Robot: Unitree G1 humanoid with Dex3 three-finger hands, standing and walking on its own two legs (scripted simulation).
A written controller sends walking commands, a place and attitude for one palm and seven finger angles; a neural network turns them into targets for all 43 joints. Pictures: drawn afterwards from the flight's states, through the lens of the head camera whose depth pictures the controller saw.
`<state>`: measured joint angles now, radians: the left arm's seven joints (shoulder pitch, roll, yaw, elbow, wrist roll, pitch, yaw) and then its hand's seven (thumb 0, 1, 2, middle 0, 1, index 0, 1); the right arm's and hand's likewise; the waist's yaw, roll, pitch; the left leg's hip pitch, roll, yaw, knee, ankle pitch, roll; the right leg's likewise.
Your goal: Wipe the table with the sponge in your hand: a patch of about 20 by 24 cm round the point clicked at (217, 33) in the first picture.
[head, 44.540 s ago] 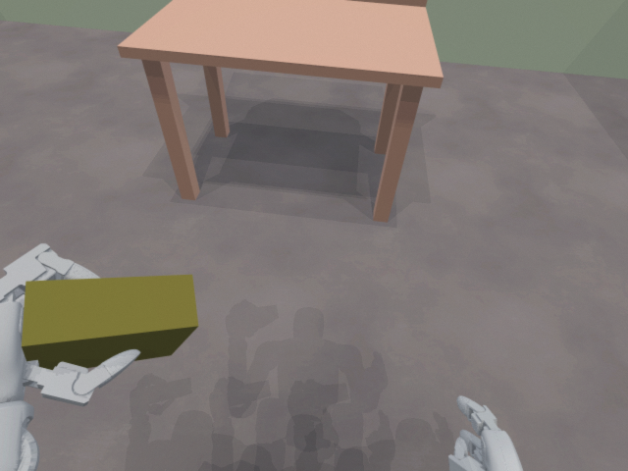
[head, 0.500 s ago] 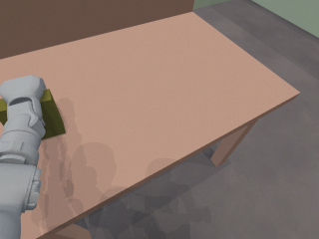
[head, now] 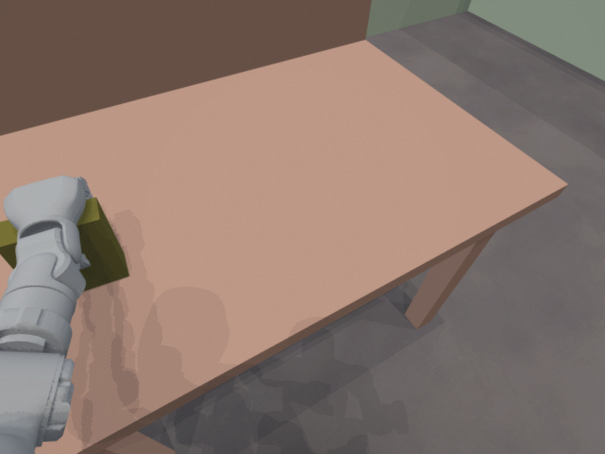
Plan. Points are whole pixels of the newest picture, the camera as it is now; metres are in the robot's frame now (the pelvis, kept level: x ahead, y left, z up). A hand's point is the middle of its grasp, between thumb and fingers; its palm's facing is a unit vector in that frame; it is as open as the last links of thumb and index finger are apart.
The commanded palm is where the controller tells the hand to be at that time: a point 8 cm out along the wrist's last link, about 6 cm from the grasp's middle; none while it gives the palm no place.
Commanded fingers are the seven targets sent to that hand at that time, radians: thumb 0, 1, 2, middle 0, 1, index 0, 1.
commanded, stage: wipe back along the first lane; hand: left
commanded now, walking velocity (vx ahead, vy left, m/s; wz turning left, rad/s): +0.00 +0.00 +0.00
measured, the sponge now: (75, 261) +0.39 +0.35 +0.00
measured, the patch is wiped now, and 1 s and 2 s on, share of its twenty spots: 0.95 0.95 0.95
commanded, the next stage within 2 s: lift the sponge slowly off the table in 1.30 s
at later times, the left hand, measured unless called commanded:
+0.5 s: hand (75, 257) +0.36 +0.32 +0.05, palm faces -0.05 -0.03 -1.00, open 9.7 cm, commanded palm +0.33 +0.29 +0.09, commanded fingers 0.00 0.10 1.30 -1.20 -1.60 -1.20 -1.60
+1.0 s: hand (90, 284) +0.32 +0.28 +0.05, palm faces -0.03 -0.05 -1.00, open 9.7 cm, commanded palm +0.28 +0.26 +0.09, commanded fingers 0.00 0.10 1.30 -1.20 -1.60 -1.20 -1.60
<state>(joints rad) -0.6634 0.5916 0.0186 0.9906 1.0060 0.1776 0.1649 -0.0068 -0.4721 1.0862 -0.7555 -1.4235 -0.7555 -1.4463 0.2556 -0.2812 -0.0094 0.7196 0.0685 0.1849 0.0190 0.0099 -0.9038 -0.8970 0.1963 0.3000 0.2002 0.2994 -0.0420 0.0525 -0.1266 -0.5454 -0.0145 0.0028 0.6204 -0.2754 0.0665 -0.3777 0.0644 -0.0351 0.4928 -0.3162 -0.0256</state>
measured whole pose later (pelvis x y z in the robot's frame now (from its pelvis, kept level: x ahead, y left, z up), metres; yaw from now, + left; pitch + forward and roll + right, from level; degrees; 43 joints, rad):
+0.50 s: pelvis -0.01 +0.00 +0.00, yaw +1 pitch +8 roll -3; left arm -0.51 0.47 -0.09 0.76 0.97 0.29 0.19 -0.01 -0.46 1.09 -0.74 -1.44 -0.74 -1.46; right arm 0.18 -0.27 0.00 0.68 0.09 0.19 0.02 0.01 -0.90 -0.90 0.20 0.30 0.20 0.30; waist 0.01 0.07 -0.12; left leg -0.47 -0.04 -0.01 0.59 -0.25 0.07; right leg -0.31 0.05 -0.05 0.48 -0.31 -0.02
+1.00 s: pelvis +0.00 -0.01 +0.01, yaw +2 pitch +5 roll -2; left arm -0.30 0.40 -0.13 0.50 0.95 0.40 0.17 -0.01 -0.45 1.08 -0.73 -1.45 -0.73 -1.47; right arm 0.12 -0.28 0.01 0.65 0.09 0.19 0.02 0.01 -0.90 -0.90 0.19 0.30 0.20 0.30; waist 0.04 0.08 -0.11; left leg -0.38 -0.03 -0.02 0.56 -0.26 0.05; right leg -0.23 0.05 -0.05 0.47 -0.33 -0.04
